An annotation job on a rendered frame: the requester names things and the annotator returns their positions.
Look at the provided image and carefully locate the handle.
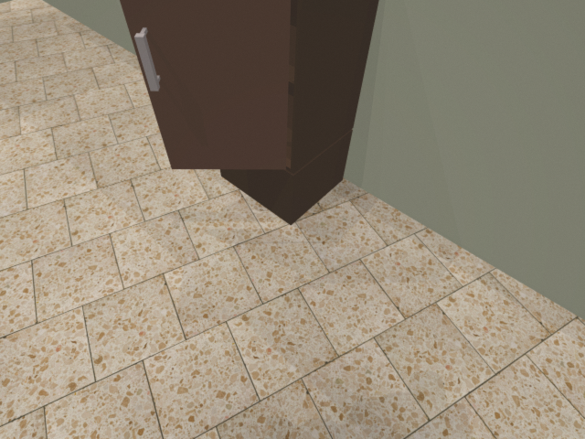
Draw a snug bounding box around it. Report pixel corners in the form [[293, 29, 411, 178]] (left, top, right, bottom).
[[134, 27, 160, 91]]

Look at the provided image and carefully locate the cupboard door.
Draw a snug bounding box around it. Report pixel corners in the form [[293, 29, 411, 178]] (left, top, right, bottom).
[[120, 0, 291, 170]]

